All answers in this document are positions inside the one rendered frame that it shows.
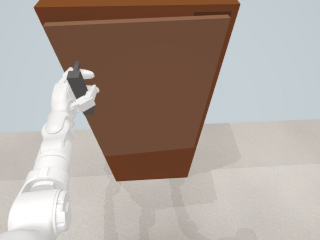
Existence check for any robot left forearm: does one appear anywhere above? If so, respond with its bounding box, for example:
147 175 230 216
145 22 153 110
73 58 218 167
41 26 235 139
7 111 75 231

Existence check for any left robot upper arm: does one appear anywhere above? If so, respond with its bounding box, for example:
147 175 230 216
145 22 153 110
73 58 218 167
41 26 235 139
0 188 72 240

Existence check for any robot left hand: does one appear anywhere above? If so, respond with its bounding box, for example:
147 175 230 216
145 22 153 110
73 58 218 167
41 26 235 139
51 67 100 119

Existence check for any handle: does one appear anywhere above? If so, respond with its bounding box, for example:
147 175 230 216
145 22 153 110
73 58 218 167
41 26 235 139
66 61 95 115

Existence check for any cupboard door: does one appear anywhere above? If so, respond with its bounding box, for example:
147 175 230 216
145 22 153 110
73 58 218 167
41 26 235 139
43 14 231 157

